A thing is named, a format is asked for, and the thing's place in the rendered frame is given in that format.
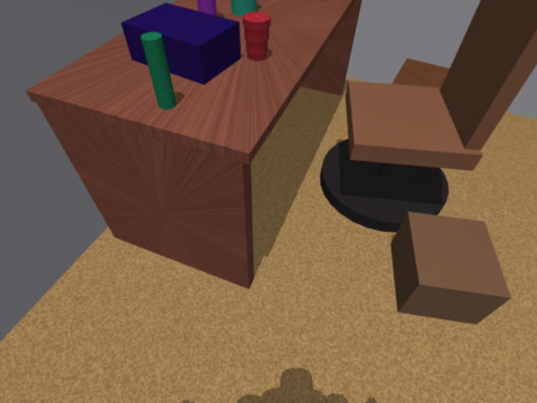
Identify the desk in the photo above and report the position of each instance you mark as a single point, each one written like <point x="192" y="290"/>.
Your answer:
<point x="178" y="182"/>

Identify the office chair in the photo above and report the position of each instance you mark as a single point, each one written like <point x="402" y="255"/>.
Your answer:
<point x="400" y="136"/>

